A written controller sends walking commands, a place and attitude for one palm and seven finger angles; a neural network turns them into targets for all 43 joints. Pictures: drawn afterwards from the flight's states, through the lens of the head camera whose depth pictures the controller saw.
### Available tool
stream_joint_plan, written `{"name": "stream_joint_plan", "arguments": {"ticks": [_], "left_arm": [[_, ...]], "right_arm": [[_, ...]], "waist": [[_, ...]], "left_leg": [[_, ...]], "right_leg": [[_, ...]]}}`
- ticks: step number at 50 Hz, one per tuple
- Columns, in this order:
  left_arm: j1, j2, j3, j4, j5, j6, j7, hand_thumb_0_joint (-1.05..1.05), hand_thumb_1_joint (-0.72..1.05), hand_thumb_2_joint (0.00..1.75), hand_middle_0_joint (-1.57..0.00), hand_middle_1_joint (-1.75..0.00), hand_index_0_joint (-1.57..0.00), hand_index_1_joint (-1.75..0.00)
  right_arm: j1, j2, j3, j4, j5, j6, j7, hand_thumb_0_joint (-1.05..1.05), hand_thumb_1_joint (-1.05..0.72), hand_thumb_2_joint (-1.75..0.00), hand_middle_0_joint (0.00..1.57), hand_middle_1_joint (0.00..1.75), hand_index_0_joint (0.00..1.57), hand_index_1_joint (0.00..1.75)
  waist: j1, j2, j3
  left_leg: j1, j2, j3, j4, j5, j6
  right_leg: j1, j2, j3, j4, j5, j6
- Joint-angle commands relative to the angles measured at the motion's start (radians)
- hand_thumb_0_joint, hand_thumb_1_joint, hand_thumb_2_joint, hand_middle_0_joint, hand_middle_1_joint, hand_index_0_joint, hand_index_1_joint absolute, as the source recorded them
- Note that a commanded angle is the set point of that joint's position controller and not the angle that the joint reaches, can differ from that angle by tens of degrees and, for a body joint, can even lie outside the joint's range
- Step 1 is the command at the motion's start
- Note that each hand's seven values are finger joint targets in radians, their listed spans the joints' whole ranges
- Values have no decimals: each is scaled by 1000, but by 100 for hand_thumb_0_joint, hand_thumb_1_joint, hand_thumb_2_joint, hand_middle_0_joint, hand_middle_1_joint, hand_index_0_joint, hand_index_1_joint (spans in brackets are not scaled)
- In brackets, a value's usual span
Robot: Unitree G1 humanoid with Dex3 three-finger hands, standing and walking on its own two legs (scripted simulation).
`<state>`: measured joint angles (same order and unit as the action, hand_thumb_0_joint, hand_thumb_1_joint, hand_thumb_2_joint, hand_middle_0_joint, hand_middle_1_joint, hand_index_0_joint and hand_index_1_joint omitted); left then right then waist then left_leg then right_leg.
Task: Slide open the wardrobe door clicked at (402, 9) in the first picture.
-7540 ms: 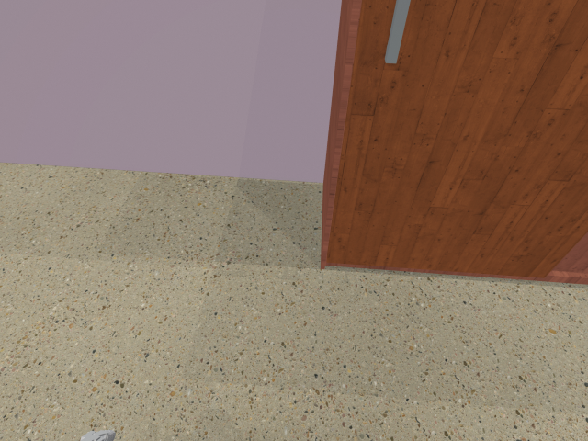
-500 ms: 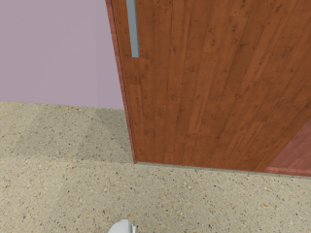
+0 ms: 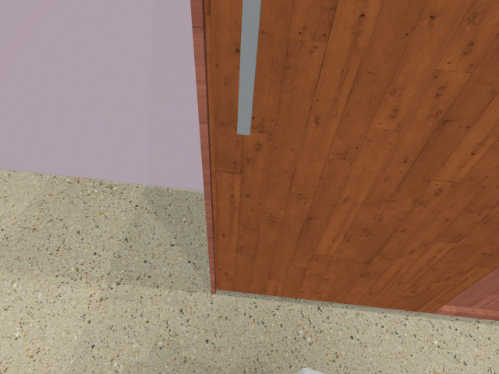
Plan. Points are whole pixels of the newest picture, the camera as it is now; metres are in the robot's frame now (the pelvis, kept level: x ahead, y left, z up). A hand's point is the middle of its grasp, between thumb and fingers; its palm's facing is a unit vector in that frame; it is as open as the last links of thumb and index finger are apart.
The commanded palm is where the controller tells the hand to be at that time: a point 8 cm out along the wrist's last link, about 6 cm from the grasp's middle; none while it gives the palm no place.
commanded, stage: come to a stop and stand still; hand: left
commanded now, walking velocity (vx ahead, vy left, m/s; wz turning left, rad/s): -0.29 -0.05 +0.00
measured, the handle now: (248, 66) +0.53 +0.05 +0.24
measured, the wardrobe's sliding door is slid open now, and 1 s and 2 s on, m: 0.00 0.00 0.00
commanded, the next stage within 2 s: none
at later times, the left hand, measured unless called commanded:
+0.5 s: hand out of the picture +0.10 +0.20 -0.19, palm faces +0.05 -0.97 -0.23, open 7.3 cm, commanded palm none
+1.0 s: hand out of the picture -0.03 +0.25 -0.18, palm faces +0.06 -0.97 -0.22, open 7.4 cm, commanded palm none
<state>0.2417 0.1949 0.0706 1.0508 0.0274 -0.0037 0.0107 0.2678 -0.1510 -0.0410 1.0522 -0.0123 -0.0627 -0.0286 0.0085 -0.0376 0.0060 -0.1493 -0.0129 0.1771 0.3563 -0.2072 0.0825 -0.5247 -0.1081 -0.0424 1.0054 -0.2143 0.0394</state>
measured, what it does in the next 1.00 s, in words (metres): steps on the spot: right foot, then left foot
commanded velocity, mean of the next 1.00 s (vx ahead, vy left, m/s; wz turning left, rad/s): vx -0.06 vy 0.03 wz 0.00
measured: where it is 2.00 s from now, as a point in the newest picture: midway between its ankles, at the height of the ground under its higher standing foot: outside the picture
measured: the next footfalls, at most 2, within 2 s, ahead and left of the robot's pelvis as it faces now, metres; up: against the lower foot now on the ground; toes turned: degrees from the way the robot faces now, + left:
right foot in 0.16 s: +0.12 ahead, -0.15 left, +0.00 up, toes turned -6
left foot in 0.50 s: +0.04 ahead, +0.12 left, +0.00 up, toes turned +4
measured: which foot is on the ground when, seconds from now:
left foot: down 0.00-0.20, up 0.22-0.48, down 0.50-1.00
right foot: up 0.00-0.14, down 0.16-0.52, up 0.54-0.64, down 0.66-1.00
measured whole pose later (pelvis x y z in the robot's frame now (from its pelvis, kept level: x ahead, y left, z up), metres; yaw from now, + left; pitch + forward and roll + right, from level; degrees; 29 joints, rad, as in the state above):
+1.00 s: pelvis -0.02 +0.07 -0.01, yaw +1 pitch -2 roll +0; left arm 0.37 0.18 0.00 0.98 0.03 0.02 0.02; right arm 0.32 -0.19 -0.01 0.97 -0.02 0.01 -0.01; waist 0.01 0.00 -0.01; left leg -0.22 -0.08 0.09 0.49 -0.23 0.10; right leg -0.29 -0.04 0.04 0.50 -0.18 0.00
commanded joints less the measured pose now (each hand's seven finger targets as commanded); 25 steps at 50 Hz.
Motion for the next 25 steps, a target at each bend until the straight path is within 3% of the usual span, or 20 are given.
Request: {"name": "stream_joint_plan", "arguments": {"ticks": [1,4,6,7,8,9,10,11,12,13,14,15,18,20,21,22,23,24,25], "left_arm": [[66,-21,-28,-17,-4,13,10,0,90,90,-20,-30,-20,-30],[18,8,-32,-40,-6,16,20,0,90,90,-20,-30,-20,-30],[25,39,-23,-48,-6,15,24,0,90,90,-20,-30,-20,-30],[47,62,-18,-46,-4,11,26,0,90,90,-20,-30,-20,-30],[65,105,-10,-45,-1,4,31,0,90,90,-20,-30,-20,-30],[68,140,-5,-46,0,1,33,0,90,90,-20,-30,-20,-30],[87,171,4,-44,-4,-4,35,0,90,90,-20,-30,-20,-30],[99,176,10,-48,-5,-5,38,0,90,90,-20,-30,-20,-30],[71,165,12,-56,-4,-2,41,0,90,90,-20,-30,-20,-30],[26,156,15,-71,-3,4,46,0,90,90,-20,-30,-20,-30],[-5,149,16,-88,-2,7,49,0,90,90,-20,-30,-20,-30],[-29,145,18,-102,0,10,49,0,90,90,-20,-30,-20,-30],[-65,142,24,-119,9,12,46,0,90,90,-20,-30,-20,-30],[-62,154,28,-123,13,15,41,0,90,90,-20,-30,-20,-30],[-65,157,29,-122,12,18,37,0,90,90,-20,-30,-20,-30],[-28,195,15,-133,6,0,83,0,90,90,-20,-30,-20,-30],[-47,181,10,-153,-9,4,80,0,90,90,-20,-30,-20,-30],[-6,111,-5,-166,-22,22,72,0,90,90,-20,-30,-20,-30],[7,70,-15,-174,-19,38,58,0,90,90,-20,-30,-20,-30]], "right_arm": [[50,-93,-2,-15,-8,1,-9,0,-90,-90,20,30,20,30],[63,-107,-11,10,-8,27,-13,0,-90,-90,20,30,20,30],[76,-105,-21,16,-3,43,-14,0,-90,-90,20,30,20,30],[75,-103,-25,12,0,49,-13,0,-90,-90,20,30,20,30],[92,-80,-27,6,3,54,-10,0,-90,-90,20,30,20,30],[123,-58,-31,-2,5,61,-4,0,-90,-90,20,30,20,30],[127,-34,-29,-8,9,77,-3,0,-90,-90,20,30,20,30],[83,-42,-32,-24,10,88,-7,0,-90,-90,20,30,20,30],[53,-52,-36,-34,8,95,-8,0,-90,-90,20,30,20,30],[54,-56,-39,-39,8,97,-9,0,-90,-90,20,30,20,30],[46,-56,-37,-39,7,100,-5,0,-90,-90,20,30,20,30],[41,-51,-39,-43,5,105,-1,0,-90,-90,20,30,20,30],[47,-40,-36,-55,3,106,9,0,-90,-90,20,30,20,30],[50,-39,-28,-65,3,96,12,0,-90,-90,20,30,20,30],[63,-42,-28,-62,3,92,12,0,-90,-90,20,30,20,30],[82,-117,-39,-129,16,60,11,0,-90,-90,20,30,20,30],[96,-107,-29,-156,18,50,10,0,-90,-90,20,30,20,30],[77,-138,-27,-181,-1,43,8,0,-90,-90,20,30,20,30],[10,-197,-36,-220,-14,58,4,0,-90,-90,20,30,20,30]], "waist": [[11,142,19],[-6,178,49],[4,159,60],[15,137,44],[13,48,21],[-1,-17,-7],[8,-136,-69],[39,-182,-111],[39,-174,-113],[24,-129,-105],[19,-81,-106],[9,-73,-102],[4,-141,-104],[3,-180,-96],[-4,-168,-93],[-51,-81,-309],[-59,44,-277],[-34,230,-220],[1,328,-119]], "left_leg": [[17,275,-127,-61,673,55],[34,280,-144,4,716,44],[19,255,-149,58,649,11],[-1,230,-138,108,557,-17],[-86,176,-114,176,384,-54],[-163,106,-79,266,129,-83],[-209,40,-59,407,-255,-110],[-228,21,-111,579,-436,-108],[-261,19,-168,698,-435,-107],[-291,27,-192,759,-405,-109],[-300,32,-203,789,-366,-114],[-288,33,-201,777,-337,-121],[-239,37,-170,615,-309,-130],[-200,32,-144,470,-279,-128],[-167,23,-125,381,-237,-127],[-138,2,-78,259,-227,-140],[-95,27,-86,84,-25,-126],[-58,134,-229,38,222,-86],[-99,263,-342,51,394,-9]], "right_leg": [[113,15,-9,-213,-12,4],[183,34,-31,-377,-50,-7],[246,36,-39,-489,53,-15],[297,14,-22,-549,210,-20],[388,-59,61,-523,540,-46],[438,-187,140,-483,820,-109],[482,-294,220,-520,994,-216],[471,-332,258,-561,1024,-277],[451,-320,256,-570,971,-291],[454,-306,227,-562,917,-294],[432,-282,203,-567,833,-278],[395,-257,169,-576,740,-254],[360,-216,130,-601,540,-224],[341,-194,142,-602,428,-210],[328,-179,139,-593,366,-195],[557,-195,219,-423,830,-175],[540,-164,103,-331,746,-146],[377,-63,24,-261,317,-80],[232,19,-17,-285,-132,-46]]}}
